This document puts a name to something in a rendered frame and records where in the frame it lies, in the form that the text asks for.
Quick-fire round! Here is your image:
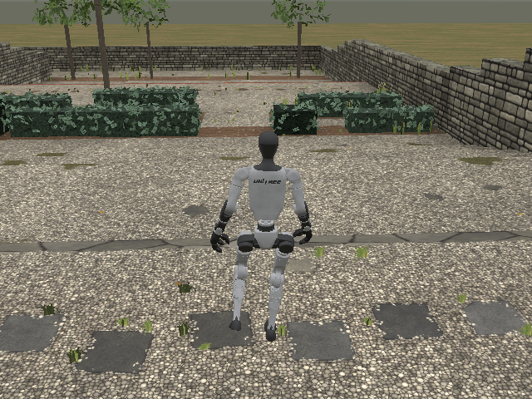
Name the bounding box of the left robot forearm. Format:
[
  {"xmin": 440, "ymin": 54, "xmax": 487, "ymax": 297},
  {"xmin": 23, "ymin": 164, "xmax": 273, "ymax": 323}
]
[{"xmin": 214, "ymin": 200, "xmax": 233, "ymax": 235}]

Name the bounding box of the left robot foot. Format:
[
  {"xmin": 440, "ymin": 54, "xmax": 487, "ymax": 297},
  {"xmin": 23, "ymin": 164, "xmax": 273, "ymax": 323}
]
[{"xmin": 229, "ymin": 318, "xmax": 241, "ymax": 331}]

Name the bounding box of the right robot hand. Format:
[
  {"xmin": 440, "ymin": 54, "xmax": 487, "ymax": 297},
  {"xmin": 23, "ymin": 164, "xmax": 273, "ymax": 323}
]
[{"xmin": 293, "ymin": 228, "xmax": 313, "ymax": 244}]

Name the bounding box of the left robot upper arm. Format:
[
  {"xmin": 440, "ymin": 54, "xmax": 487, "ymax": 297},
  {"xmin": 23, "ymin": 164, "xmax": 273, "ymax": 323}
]
[{"xmin": 225, "ymin": 167, "xmax": 250, "ymax": 213}]

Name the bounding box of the humanoid robot torso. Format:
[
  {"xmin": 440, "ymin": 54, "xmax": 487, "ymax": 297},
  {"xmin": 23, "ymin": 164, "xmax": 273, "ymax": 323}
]
[{"xmin": 248, "ymin": 163, "xmax": 287, "ymax": 249}]

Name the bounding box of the left robot hand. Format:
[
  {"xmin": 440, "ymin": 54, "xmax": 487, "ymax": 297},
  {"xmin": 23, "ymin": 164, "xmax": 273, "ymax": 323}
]
[{"xmin": 210, "ymin": 231, "xmax": 229, "ymax": 253}]

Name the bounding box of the right robot forearm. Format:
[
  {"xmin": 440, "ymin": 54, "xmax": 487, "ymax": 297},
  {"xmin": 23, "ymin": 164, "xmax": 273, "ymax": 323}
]
[{"xmin": 298, "ymin": 201, "xmax": 312, "ymax": 232}]

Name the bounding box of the right robot upper arm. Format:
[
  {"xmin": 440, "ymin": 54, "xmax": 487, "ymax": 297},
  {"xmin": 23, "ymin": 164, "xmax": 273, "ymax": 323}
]
[{"xmin": 285, "ymin": 168, "xmax": 307, "ymax": 214}]

